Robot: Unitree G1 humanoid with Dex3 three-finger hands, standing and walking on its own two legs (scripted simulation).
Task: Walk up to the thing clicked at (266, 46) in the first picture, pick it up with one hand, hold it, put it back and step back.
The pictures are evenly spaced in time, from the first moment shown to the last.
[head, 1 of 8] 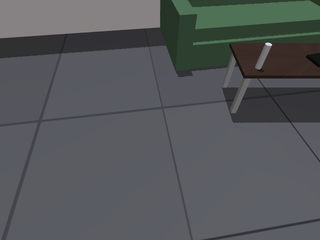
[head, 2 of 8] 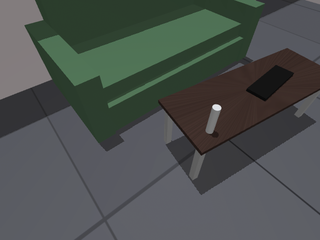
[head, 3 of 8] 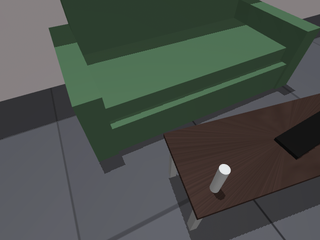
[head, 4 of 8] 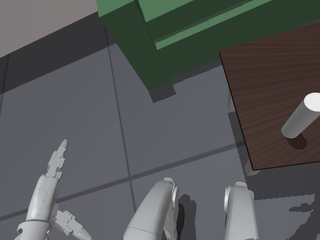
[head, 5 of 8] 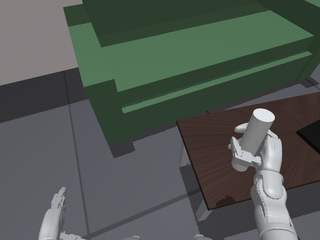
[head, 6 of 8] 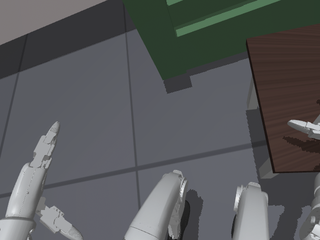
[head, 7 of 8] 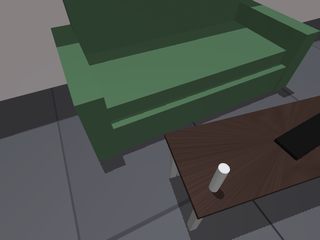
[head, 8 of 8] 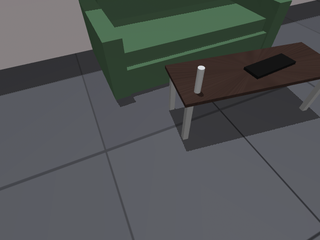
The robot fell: no
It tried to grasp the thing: yes
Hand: right
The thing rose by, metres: 0.29
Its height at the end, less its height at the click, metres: +0.00
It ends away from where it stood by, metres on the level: 0.01
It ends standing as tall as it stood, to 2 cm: yes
